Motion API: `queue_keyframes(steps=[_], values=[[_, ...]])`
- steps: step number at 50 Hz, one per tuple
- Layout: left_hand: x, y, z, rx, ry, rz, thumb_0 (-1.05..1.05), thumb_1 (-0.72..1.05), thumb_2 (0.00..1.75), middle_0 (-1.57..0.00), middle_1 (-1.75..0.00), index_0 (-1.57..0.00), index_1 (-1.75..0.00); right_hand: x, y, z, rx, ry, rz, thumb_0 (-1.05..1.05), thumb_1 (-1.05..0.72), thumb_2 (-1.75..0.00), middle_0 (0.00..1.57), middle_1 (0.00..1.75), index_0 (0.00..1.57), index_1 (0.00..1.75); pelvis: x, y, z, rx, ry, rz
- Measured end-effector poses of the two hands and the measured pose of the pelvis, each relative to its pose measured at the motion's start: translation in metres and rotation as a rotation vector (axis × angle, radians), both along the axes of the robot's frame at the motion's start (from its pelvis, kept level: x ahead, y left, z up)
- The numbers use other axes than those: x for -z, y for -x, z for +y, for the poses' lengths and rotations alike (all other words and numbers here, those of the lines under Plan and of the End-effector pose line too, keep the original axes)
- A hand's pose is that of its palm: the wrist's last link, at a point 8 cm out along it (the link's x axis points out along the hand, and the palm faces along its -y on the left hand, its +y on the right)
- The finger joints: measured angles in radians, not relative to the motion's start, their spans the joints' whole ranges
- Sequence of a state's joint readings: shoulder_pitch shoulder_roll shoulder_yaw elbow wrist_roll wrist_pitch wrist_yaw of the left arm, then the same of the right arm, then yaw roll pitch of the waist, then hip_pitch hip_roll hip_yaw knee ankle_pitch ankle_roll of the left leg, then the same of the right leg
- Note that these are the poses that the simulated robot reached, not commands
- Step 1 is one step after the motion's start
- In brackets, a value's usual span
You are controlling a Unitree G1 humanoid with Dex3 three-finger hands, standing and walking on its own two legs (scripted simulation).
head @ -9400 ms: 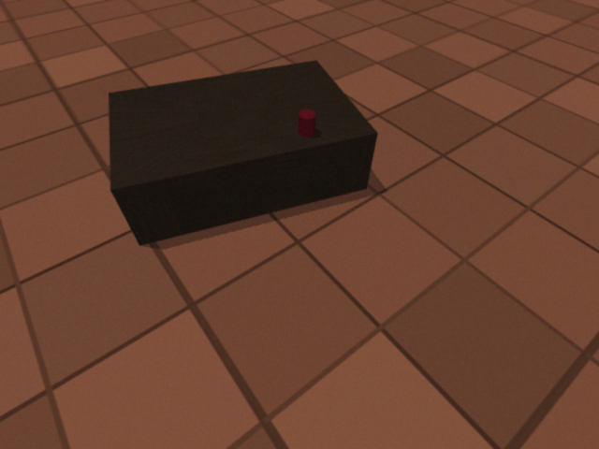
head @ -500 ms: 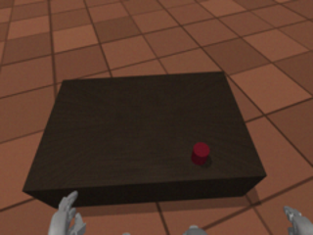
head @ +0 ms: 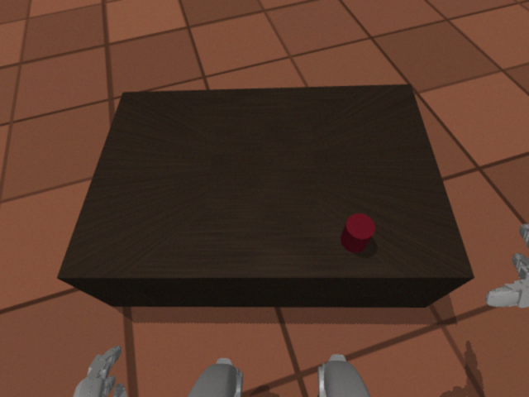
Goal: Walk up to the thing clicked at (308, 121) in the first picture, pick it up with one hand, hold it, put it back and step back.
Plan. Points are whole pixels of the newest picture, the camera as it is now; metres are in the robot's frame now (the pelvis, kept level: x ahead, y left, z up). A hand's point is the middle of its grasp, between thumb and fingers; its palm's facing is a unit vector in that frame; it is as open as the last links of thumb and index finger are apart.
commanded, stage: go down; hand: right
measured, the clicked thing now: (357, 233) +0.51 -0.19 -0.32
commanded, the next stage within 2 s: approach in 0.94 s
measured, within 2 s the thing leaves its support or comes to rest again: neither
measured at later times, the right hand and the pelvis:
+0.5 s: hand (514, 246) +0.36 -0.36 -0.03, palm faces +0.17 +0.97 -0.14, open 17.2 cm; pelvis -0.01 +0.00 -0.01, yaw +0 degrees
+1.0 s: hand (519, 226) +0.39 -0.38 -0.03, palm faces +0.19 +0.98 -0.09, open 17.0 cm; pelvis -0.01 -0.01 -0.03, yaw +2 degrees
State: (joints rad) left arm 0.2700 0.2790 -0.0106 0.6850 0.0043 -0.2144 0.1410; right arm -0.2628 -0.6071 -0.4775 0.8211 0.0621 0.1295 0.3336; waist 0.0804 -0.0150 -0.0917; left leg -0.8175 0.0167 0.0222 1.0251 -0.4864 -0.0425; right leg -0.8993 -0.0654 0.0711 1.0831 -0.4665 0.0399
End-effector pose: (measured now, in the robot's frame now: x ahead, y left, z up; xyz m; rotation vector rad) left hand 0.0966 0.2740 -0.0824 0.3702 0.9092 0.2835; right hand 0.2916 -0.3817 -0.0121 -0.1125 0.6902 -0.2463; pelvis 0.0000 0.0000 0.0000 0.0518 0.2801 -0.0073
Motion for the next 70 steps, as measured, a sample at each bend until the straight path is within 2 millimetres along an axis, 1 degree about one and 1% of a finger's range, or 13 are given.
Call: queue_keyframes(steps=[4,8,12,16,26,36,43,52,58,62,65,67,70], values=[[0.006,0.018,0.005,-0.018,-0.001,0.084,0.01,0.91,0.89,-0.19,-0.30,-0.20,-0.30,0.004,-0.006,-0.005,-0.021,-0.006,-0.042,0.00,0.51,-0.03,0.06,0.04,0.05,0.05,0.003,-0.001,-0.001,-0.009,0.002,0.017],[0.009,0.027,0.004,-0.022,0.012,0.139,0.01,0.91,0.89,-0.19,-0.30,-0.20,-0.30,0.011,-0.003,-0.007,-0.029,-0.014,-0.054,0.00,0.50,-0.04,0.06,0.05,0.05,0.05,0.003,-0.002,-0.002,-0.013,0.003,0.025],[0.009,0.026,0.000,-0.006,0.024,0.161,0.01,0.91,0.89,-0.19,-0.30,-0.20,-0.30,0.014,0.002,-0.009,-0.020,-0.019,-0.069,-0.01,0.49,-0.04,0.05,0.05,0.05,0.05,0.003,-0.002,-0.002,-0.011,0.003,0.027],[0.009,0.018,-0.002,0.022,0.023,0.155,0.01,0.91,0.89,-0.20,-0.30,-0.20,-0.30,0.011,-0.002,-0.014,-0.015,-0.008,-0.116,-0.01,0.49,-0.05,0.05,0.05,0.05,0.05,0.004,0.000,-0.001,-0.006,0.002,0.031],[0.012,0.005,0.001,0.077,-0.005,0.141,0.01,0.92,0.88,-0.20,-0.31,-0.21,-0.30,0.002,-0.040,-0.025,-0.055,-0.002,-0.236,-0.01,0.45,-0.05,0.06,0.04,0.05,0.05,0.015,0.010,-0.001,-0.005,-0.007,0.069],[0.025,0.026,-0.003,0.062,0.016,0.245,0.01,0.93,0.88,-0.20,-0.31,-0.21,-0.30,0.005,-0.063,-0.036,-0.039,-0.017,-0.291,-0.01,0.40,-0.04,0.08,0.04,0.06,0.04,0.024,0.007,-0.005,-0.018,-0.013,0.112],[0.030,0.041,-0.009,0.034,0.044,0.299,0.01,0.93,0.88,-0.19,-0.31,-0.21,-0.30,0.007,-0.068,-0.040,-0.048,-0.021,-0.299,-0.01,0.40,-0.04,0.08,0.04,0.06,0.04,0.027,0.005,-0.009,-0.020,-0.021,0.117],[0.025,0.045,-0.014,0.029,0.042,0.294,0.01,0.92,0.89,-0.19,-0.31,-0.20,-0.30,0.002,-0.071,-0.045,-0.047,-0.023,-0.343,-0.01,0.44,-0.04,0.07,0.04,0.06,0.04,0.027,0.009,-0.013,-0.018,-0.029,0.110],[0.025,0.045,-0.013,0.047,0.019,0.296,0.01,0.92,0.89,-0.20,-0.30,-0.20,-0.30,-0.001,-0.080,-0.051,-0.058,-0.015,-0.385,-0.01,0.49,-0.04,0.06,0.04,0.06,0.04,0.031,0.015,-0.016,-0.017,-0.034,0.125],[0.036,0.046,-0.012,0.072,-0.002,0.302,0.00,0.91,0.89,-0.20,-0.30,-0.20,-0.30,0.012,-0.094,-0.047,-0.071,-0.035,-0.443,-0.01,0.51,-0.04,0.06,0.04,0.06,0.05,0.045,0.018,-0.018,-0.021,-0.040,0.167],[0.055,0.045,-0.010,0.092,-0.014,0.303,0.00,0.90,0.90,-0.20,-0.30,-0.20,-0.30,0.030,-0.107,-0.040,-0.092,-0.042,-0.530,-0.01,0.52,-0.04,0.06,0.04,0.05,0.05,0.067,0.020,-0.018,-0.030,-0.043,0.213],[0.073,0.045,-0.009,0.101,-0.019,0.299,0.00,0.90,0.90,-0.19,-0.30,-0.20,-0.30,0.049,-0.114,-0.033,-0.106,-0.049,-0.585,-0.01,0.53,-0.04,0.06,0.04,0.05,0.05,0.086,0.022,-0.018,-0.037,-0.045,0.246],[0.106,0.044,-0.010,0.109,-0.017,0.300,0.00,0.90,0.90,-0.19,-0.30,-0.19,-0.30,0.086,-0.123,-0.020,-0.118,-0.067,-0.650,-0.01,0.53,-0.04,0.06,0.04,0.06,0.05,0.118,0.025,-0.018,-0.047,-0.048,0.289]])
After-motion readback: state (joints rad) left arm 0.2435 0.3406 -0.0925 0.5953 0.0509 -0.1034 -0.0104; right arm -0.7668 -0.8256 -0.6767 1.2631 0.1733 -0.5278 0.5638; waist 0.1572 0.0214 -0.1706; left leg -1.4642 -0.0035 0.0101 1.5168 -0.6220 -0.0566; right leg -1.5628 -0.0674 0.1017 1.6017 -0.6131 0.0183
